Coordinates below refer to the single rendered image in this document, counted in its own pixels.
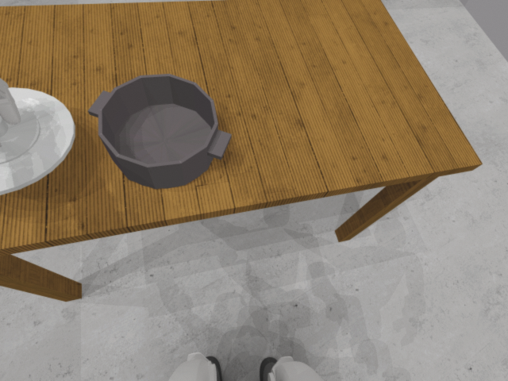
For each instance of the left robot foot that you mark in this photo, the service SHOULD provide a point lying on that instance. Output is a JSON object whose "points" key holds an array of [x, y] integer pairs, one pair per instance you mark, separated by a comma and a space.
{"points": [[218, 368]]}

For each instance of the lid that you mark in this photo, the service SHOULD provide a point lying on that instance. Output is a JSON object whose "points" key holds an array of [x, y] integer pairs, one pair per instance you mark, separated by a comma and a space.
{"points": [[38, 144]]}

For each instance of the robot left hand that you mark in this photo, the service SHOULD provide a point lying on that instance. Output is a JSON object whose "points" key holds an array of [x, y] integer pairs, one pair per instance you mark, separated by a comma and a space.
{"points": [[8, 108]]}

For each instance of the right robot shin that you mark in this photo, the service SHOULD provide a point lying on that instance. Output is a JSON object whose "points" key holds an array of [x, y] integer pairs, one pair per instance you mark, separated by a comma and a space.
{"points": [[283, 360]]}

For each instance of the table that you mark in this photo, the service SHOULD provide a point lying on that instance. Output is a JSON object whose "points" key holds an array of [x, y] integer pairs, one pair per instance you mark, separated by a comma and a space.
{"points": [[322, 97]]}

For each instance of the pot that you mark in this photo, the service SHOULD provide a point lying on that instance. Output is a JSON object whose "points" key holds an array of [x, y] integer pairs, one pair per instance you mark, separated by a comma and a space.
{"points": [[160, 130]]}

